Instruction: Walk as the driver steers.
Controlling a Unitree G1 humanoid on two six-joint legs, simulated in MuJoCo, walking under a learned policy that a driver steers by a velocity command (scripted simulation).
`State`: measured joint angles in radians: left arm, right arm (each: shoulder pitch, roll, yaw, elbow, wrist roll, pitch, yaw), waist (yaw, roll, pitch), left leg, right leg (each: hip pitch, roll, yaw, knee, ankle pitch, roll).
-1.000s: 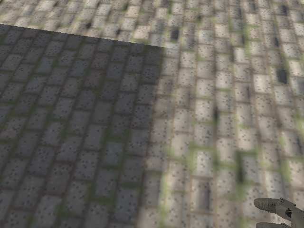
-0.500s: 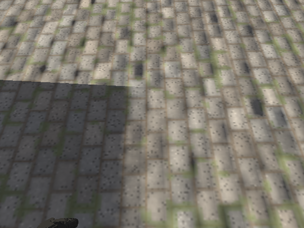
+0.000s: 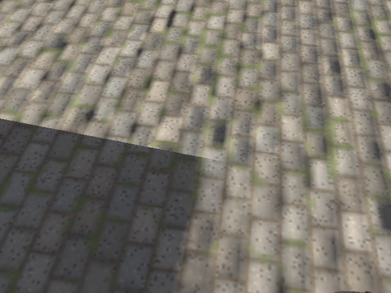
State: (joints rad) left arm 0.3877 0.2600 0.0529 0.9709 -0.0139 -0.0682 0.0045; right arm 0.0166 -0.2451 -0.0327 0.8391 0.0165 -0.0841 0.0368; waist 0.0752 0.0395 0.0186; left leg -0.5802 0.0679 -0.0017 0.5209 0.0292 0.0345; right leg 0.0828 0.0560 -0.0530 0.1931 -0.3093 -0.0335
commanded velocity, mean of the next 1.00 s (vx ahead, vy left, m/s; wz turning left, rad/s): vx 0.50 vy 0.00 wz -0.35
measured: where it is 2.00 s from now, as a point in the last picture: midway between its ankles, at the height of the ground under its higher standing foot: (291, 162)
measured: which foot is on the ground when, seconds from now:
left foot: up 0.00-0.04, down 0.06-0.60, up 0.62-1.00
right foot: down 0.00-0.06, up 0.08-0.60, down 0.62-1.00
